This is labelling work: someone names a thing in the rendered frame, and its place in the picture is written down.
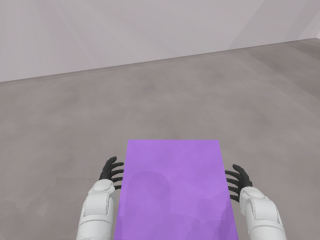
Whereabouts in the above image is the robot left hand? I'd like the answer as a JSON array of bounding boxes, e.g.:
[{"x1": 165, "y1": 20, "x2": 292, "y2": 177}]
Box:
[{"x1": 99, "y1": 156, "x2": 124, "y2": 190}]

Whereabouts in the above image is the robot left forearm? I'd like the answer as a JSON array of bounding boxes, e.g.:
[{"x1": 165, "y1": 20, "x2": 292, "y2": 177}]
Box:
[{"x1": 76, "y1": 179, "x2": 116, "y2": 240}]

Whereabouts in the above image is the robot right forearm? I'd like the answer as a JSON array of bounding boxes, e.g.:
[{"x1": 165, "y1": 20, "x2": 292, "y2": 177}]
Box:
[{"x1": 239, "y1": 186, "x2": 287, "y2": 240}]

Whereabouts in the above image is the carton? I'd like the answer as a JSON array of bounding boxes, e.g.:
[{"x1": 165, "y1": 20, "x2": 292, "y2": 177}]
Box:
[{"x1": 113, "y1": 139, "x2": 239, "y2": 240}]

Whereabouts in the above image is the robot right hand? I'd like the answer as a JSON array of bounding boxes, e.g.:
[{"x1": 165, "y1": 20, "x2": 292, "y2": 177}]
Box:
[{"x1": 225, "y1": 164, "x2": 253, "y2": 203}]

